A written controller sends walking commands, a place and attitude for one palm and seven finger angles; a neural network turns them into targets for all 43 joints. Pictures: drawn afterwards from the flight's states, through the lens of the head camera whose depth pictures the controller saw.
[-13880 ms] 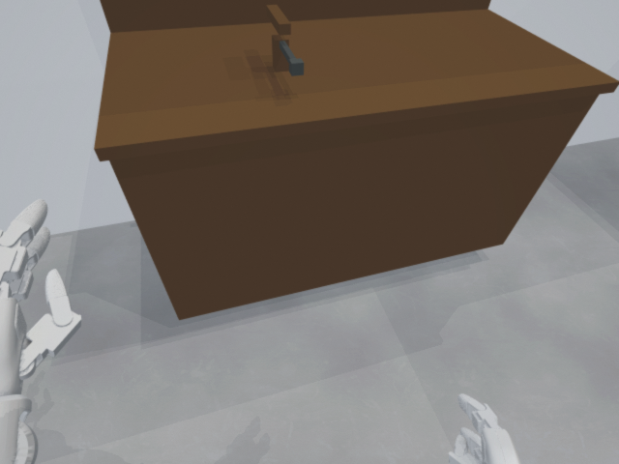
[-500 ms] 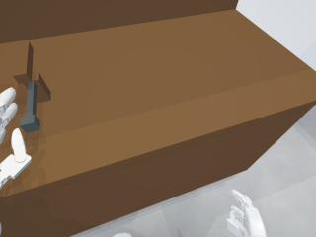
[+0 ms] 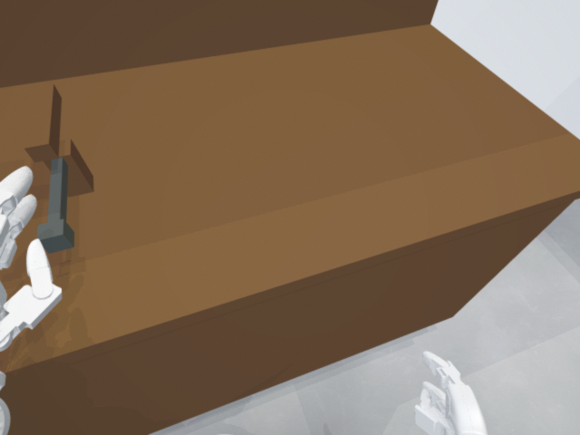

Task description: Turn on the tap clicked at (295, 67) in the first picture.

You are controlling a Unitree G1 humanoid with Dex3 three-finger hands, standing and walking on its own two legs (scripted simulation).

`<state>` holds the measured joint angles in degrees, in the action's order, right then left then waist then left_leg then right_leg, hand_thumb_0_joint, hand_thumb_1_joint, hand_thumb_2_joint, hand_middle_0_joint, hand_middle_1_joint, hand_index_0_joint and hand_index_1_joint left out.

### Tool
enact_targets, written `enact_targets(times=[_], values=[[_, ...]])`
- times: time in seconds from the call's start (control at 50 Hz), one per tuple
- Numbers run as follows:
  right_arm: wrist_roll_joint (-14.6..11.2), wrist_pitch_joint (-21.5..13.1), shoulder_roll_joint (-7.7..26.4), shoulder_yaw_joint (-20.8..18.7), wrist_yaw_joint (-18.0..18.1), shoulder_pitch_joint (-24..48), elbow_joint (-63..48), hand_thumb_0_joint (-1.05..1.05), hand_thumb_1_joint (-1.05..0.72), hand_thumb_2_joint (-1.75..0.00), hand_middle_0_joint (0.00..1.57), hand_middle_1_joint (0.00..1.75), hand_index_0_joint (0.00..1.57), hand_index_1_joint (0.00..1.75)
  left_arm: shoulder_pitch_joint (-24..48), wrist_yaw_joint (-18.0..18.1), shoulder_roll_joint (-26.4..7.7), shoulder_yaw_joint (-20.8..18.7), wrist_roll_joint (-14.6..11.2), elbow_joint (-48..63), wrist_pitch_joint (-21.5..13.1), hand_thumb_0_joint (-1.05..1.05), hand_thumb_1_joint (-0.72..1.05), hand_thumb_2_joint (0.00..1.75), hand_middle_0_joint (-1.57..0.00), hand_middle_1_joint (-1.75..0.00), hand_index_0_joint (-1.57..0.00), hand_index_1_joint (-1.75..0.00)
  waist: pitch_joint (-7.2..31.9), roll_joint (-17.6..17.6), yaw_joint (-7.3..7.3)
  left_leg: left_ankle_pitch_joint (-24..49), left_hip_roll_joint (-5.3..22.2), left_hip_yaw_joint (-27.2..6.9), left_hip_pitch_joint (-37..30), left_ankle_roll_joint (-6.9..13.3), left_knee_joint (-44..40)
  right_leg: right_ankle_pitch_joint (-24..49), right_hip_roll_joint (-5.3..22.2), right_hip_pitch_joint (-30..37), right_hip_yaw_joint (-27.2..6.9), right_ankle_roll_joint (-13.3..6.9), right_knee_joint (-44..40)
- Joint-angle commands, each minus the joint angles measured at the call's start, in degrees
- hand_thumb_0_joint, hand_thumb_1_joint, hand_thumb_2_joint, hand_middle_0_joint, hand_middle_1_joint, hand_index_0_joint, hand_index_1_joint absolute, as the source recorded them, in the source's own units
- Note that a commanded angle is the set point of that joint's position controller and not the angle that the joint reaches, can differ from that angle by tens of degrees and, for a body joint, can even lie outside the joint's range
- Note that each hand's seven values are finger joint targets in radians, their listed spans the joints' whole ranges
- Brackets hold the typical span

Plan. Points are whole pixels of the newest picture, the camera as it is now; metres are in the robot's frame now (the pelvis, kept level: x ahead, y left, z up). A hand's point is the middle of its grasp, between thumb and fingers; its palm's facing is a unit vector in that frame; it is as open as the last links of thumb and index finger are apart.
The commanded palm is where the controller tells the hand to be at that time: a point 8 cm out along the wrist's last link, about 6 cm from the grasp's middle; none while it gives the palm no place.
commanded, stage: shuffle to correct the standing spot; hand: left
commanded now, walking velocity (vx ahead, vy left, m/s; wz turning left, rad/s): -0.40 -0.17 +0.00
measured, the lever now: (56, 236) +0.31 +0.31 +0.11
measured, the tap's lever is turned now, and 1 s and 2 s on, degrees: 0 0 0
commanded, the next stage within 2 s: come to a stop and stand still in 1.64 s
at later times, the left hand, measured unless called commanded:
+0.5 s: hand (18, 321) +0.19 +0.25 +0.17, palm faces +0.38 -0.84 -0.39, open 7.4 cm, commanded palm +0.13 +0.29 +0.18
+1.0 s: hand (71, 287) +0.22 +0.22 +0.17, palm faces +0.33 -0.83 -0.45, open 7.4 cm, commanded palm +0.15 +0.26 +0.18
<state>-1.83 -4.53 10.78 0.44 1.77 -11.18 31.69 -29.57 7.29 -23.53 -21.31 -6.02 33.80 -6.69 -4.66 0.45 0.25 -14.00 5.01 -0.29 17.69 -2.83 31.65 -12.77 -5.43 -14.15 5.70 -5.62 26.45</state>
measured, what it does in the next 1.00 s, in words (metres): stands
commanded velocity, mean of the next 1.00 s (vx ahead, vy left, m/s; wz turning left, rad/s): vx -0.14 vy -0.18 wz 0.00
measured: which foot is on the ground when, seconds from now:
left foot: down 0.00-1.00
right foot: down 0.00-1.00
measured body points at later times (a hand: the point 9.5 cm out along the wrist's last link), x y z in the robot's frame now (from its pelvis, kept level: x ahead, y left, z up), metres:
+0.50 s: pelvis -0.02 +0.01 +0.00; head +0.00 +0.02 +0.45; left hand +0.16 +0.30 +0.19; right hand +0.13 -0.22 -0.09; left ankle +0.03 +0.15 -0.73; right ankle +0.02 -0.06 -0.73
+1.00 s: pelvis +0.00 -0.02 +0.00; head +0.05 -0.01 +0.45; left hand +0.20 +0.27 +0.19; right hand +0.17 -0.26 -0.08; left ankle -0.01 +0.14 -0.73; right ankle +0.02 -0.06 -0.73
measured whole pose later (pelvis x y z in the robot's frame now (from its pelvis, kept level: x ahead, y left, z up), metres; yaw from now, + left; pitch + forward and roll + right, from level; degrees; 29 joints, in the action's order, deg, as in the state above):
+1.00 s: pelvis +0.00 -0.02 +0.00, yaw +0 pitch +0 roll -1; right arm -1.8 -3.3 12.1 -0.7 1.6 -10.0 31.0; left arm -29.1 7.9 -25.3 -23.2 -5.7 34.2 -6.7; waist -5.9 -0.2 1.3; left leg -16.4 5.1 -0.4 15.0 -3.7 31.3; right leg -12.9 -5.2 -14.9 7.7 -6.4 26.9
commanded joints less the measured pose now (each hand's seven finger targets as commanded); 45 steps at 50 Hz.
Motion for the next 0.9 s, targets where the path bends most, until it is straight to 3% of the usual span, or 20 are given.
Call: enact_targets(times=[0.0, 0.12, 0.16, 0.2, 0.24, 0.28, 0.3, 0.32, 0.36, 0.4, 0.46, 0.5, 0.6, 0.64, 0.68, 0.7, 0.74, 0.8, 0.84, 0.88], values=[[-0.1, -2.7, 6.4, -3.1, 0.7, 4.0, -8.5, 0.0, -0.9, -0.9, 0.2, 0.3, 0.2, 0.3, 2.1, 1.4, -10.8, -8.9, -0.1, 13.9, -4.4, 0.0, 0.9, 0.9, -0.2, -0.3, -0.2, -0.3, 10.7, 2.6, 0.16, 13.1, 4.5, -4.0, -5.8, 3.8, -0.8, 19.0, 13.5, 1.6, -11.0, 2.5, -3.8], [0.7, -2.2, 6.3, -3.0, 0.7, 4.1, -8.2, 0.0, -0.9, -0.9, 0.2, 0.3, 0.2, 0.3, 0.2, 0.9, -9.6, -9.4, 0.6, 11.9, -6.0, 0.0, 0.9, 0.9, -0.2, -0.3, -0.2, -0.3, 12.5, 4.6, -0.28, 18.7, 7.5, -5.9, -2.7, 4.9, -3.0, 18.2, 11.6, 5.5, -7.6, 5.2, -1.5], [0.3, -2.4, 6.7, -3.7, 0.6, 3.5, -8.5, 0.0, -0.9, -0.9, 0.2, 0.3, 0.2, 0.3, -0.2, 0.7, -9.5, -9.6, 0.4, 11.6, -6.0, 0.0, 0.9, 0.9, -0.2, -0.3, -0.2, -0.3, 13.0, 4.0, -0.36, 11.8, 6.6, -4.9, -1.8, 4.7, -1.7, 15.2, 12.3, 5.2, -8.6, 5.2, -2.4], [-0.3, -2.5, 6.6, -3.7, 0.5, 3.4, -8.8, 0.0, -0.9, -0.9, 0.2, 0.3, 0.2, 0.3, -1.5, 0.9, -9.3, -9.4, 0.0, 12.0, -5.3, 0.0, 0.9, 0.9, -0.2, -0.3, -0.2, -0.3, 13.2, 2.4, 0.03, 3.6, 4.3, -3.8, -3.0, 4.0, -0.4, 11.5, 13.5, 2.5, -10.8, 3.6, -4.3], [-0.4, -2.3, 6.9, -3.7, 0.6, 2.5, -9.0, 0.0, -0.9, -0.9, 0.2, 0.3, 0.2, 0.3, -0.1, 1.3, -9.7, -8.9, -0.1, 12.5, -4.8, 0.0, 0.9, 0.9, -0.2, -0.3, -0.2, -0.3, 10.8, -1.0, 0.14, -6.8, 1.9, -2.2, -2.9, 3.6, 2.7, 0.7, 15.5, -3.0, -13.4, 2.9, -7.9], [-0.4, -2.4, 6.5, -3.5, 0.7, 2.2, -8.6, 0.0, -0.9, -0.9, 0.2, 0.3, 0.2, 0.3, 0.7, 1.9, -9.8, -8.6, -0.2, 12.4, -4.3, 0.0, 0.9, 0.9, -0.2, -0.3, -0.2, -0.3, 9.5, -3.8, 0.32, -7.9, -0.1, -0.6, -5.7, 3.1, 8.6, -8.4, 18.2, -9.3, -16.4, 0.9, -11.7], [-0.4, -2.5, 6.4, -3.1, 0.9, 2.8, -8.5, 0.0, -0.9, -0.9, 0.2, 0.3, 0.2, 0.3, 1.0, 2.2, -10.1, -8.3, -0.4, 13.4, -4.1, 0.0, 0.9, 0.9, -0.2, -0.3, -0.2, -0.3, 9.6, -2.8, 0.59, -6.8, 0.1, -1.3, -7.1, 3.2, 7.3, -7.4, 18.6, -9.7, -16.5, -0.8, -11.3], [0.1, -2.4, 6.1, -2.5, 1.0, 2.7, -8.3, 0.0, -0.9, -0.9, 0.2, 0.3, 0.2, 0.3, 0.9, 2.3, -9.6, -7.7, -0.4, 13.2, -4.1, 0.0, 0.9, 0.9, -0.2, -0.3, -0.2, -0.3, 9.4, -2.2, 0.55, -6.6, 0.6, -1.2, -6.5, 3.6, 4.7, -7.4, 17.5, -8.7, -14.4, -0.7, -10.0], [0.3, -2.7, 6.8, -2.8, 1.3, 3.2, -8.5, 0.0, -0.9, -0.9, 0.2, 0.3, 0.2, 0.3, 2.6, 2.4, -10.1, -7.9, -0.2, 14.1, -4.2, 0.0, 0.9, 0.9, -0.2, -0.3, -0.2, -0.3, 7.6, -0.1, 0.29, -7.8, 2.2, -3.2, -5.1, 4.3, -0.5, -8.7, 15.2, -8.3, -13.0, 0.7, -8.4], [0.3, -3.0, 7.1, -2.4, 1.6, 4.4, -8.9, 0.0, -0.9, -0.9, 0.2, 0.3, 0.2, 0.3, 3.5, 2.4, -10.9, -8.4, 0.0, 15.2, -4.3, 0.0, 0.9, 0.9, -0.2, -0.3, -0.2, -0.3, 6.0, 6.2, 0.32, -10.1, 5.4, -7.2, -3.4, 5.4, -8.1, -10.0, 11.5, -6.9, -10.6, 2.6, -6.0], [0.2, -3.1, 7.7, -2.3, 1.1, 4.2, -9.2, 0.0, -0.9, -0.9, 0.2, 0.3, 0.2, 0.3, 4.4, 2.1, -8.7, -7.2, 1.5, 11.7, -3.8, 0.0, 0.9, 0.9, -0.2, -0.3, -0.2, -0.3, 4.5, 13.0, -0.04, -22.8, 11.8, -14.2, 10.9, 7.6, -18.6, -7.7, 6.7, 5.3, -6.3, 5.4, 5.0], [0.1, -3.2, 7.0, -2.3, 0.6, 4.3, -9.6, 0.0, -0.9, -0.9, 0.2, 0.3, 0.2, 0.3, 4.6, 1.5, -8.3, -6.7, 1.9, 11.5, -3.6, 0.0, 0.9, 0.9, -0.2, -0.3, -0.2, -0.3, 4.7, 13.0, -0.02, -19.1, 11.3, -12.9, 9.6, 7.6, -17.4, -5.1, 6.7, 6.2, -5.4, 5.2, 4.7], [-0.2, -3.4, 7.2, -2.7, -0.8, 3.0, -9.4, 0.0, -0.9, -0.9, 0.2, 0.3, 0.2, 0.3, 2.9, 0.9, -7.8, -6.1, 2.0, 10.0, -3.3, 0.0, 0.9, 0.9, -0.2, -0.3, -0.2, -0.3, 6.6, 6.5, 0.05, -16.3, 7.4, -7.7, 6.1, 5.6, -10.8, -4.1, 7.2, 6.8, -5.1, 4.0, -2.9], [0.0, -3.2, 7.3, -3.2, -0.7, 2.1, -9.1, 0.0, -0.9, -0.9, 0.2, 0.3, 0.2, 0.3, 4.1, 1.1, -8.3, -6.3, 1.6, 10.3, -3.2, 0.0, 0.9, 0.9, -0.2, -0.3, -0.2, -0.3, 5.8, 0.9, 0.08, -13.9, 3.9, -4.2, 4.7, 4.6, -4.0, -6.1, 10.1, 2.8, -9.0, 2.6, -7.5], [0.0, -3.2, 6.8, -3.3, -0.5, 1.2, -8.1, 0.0, -0.9, -0.9, 0.2, 0.3, 0.2, 0.3, 4.0, 1.6, -9.4, -7.2, 0.7, 10.8, -3.2, 0.0, 0.9, 0.9, -0.2, -0.3, -0.2, -0.3, 8.0, -5.3, 0.47, -7.4, -0.3, 0.5, -2.0, 3.1, 9.3, -7.0, 16.9, -4.2, -16.6, -0.7, -12.0], [0.0, -3.1, 6.4, -2.9, -0.4, 1.6, -7.6, 0.0, -0.9, -0.9, 0.2, 0.3, 0.2, 0.3, 3.2, 1.9, -9.6, -7.1, 0.2, 11.3, -3.1, 0.0, 0.9, 0.9, -0.2, -0.3, -0.2, -0.3, 9.1, -4.7, 0.94, -4.6, -0.8, -0.1, -3.7, 2.9, 11.4, -3.1, 18.9, -4.7, -18.6, -2.7, -12.0], [0.4, -3.0, 5.9, -2.5, -0.2, 2.5, -7.4, 0.0, -0.9, -0.9, 0.2, 0.3, 0.2, 0.3, 5.1, 2.3, -10.1, -7.1, -0.3, 12.3, -3.5, 0.0, 0.9, 0.9, -0.2, -0.3, -0.2, -0.3, 9.2, -3.3, 0.85, -2.7, -0.6, -0.6, -2.8, 2.8, 7.6, 0.8, 19.6, -1.9, -17.3, -3.5, -9.8], [0.2, -2.8, 6.3, -2.5, 0.5, 4.0, -7.5, 0.0, -0.9, -0.9, 0.2, 0.3, 0.2, 0.3, 2.9, 2.4, -10.6, -7.9, -0.4, 11.2, -4.0, 0.0, 0.9, 0.9, -0.2, -0.3, -0.2, -0.3, 8.0, 0.8, 0.33, 6.6, 2.1, -2.6, -7.4, 3.8, -3.4, 7.6, 15.1, -0.6, -12.7, -0.3, -5.7], [0.7, -2.1, 7.4, -3.3, 0.6, 3.9, -7.9, 0.0, -0.9, -0.9, 0.2, 0.3, 0.2, 0.3, 1.8, 2.2, -10.7, -8.7, 0.4, 12.1, -4.1, 0.0, 0.9, 0.9, -0.2, -0.3, -0.2, -0.3, 10.7, 5.7, 0.1, 19.2, 5.9, -4.8, -7.8, 4.8, -4.1, 18.2, 11.3, 3.7, -7.9, 3.6, -0.8], [0.4, -1.4, 7.1, -3.3, 0.1, 3.9, -8.5, 0.0, -0.9, -0.9, 0.2, 0.3, 0.2, 0.3, 1.8, 1.7, -10.6, -9.0, 0.7, 12.5, -3.9, 0.0, 0.9, 0.9, -0.2, -0.3, -0.2, -0.3, 12.1, 7.6, -0.11, 21.1, 7.3, -5.9, -4.1, 5.0, -3.8, 19.4, 10.4, 8.9, -6.3, 4.7, -0.3]])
